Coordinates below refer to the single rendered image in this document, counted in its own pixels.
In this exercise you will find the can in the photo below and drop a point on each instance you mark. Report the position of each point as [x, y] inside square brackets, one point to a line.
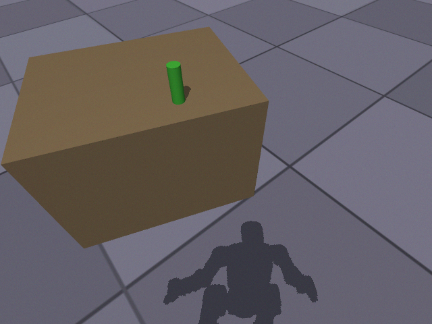
[175, 82]

